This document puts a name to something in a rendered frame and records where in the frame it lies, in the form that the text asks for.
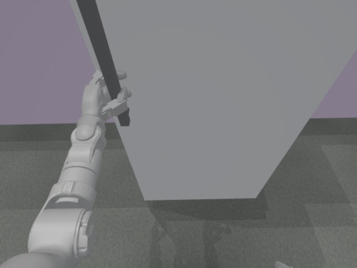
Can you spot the handle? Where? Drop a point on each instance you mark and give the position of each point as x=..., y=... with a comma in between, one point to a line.
x=94, y=26

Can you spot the fridge door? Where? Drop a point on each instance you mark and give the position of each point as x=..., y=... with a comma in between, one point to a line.
x=220, y=88

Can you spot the left robot upper arm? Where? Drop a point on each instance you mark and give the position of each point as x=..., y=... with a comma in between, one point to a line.
x=60, y=238

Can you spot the left robot hand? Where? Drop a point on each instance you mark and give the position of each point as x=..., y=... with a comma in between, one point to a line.
x=96, y=102

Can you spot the robot left forearm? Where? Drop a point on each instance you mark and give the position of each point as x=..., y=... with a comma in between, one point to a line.
x=80, y=173

